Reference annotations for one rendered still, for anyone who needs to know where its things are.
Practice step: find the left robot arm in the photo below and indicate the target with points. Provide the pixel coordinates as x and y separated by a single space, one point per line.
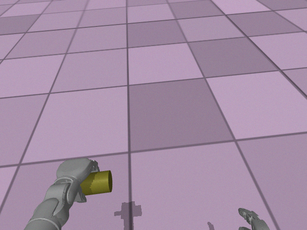
53 212

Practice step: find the left robot hand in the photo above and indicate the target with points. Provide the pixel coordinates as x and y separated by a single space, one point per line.
80 170

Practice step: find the right robot hand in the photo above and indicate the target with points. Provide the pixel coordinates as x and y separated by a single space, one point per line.
253 219

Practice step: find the bottle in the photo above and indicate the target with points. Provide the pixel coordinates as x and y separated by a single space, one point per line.
97 183

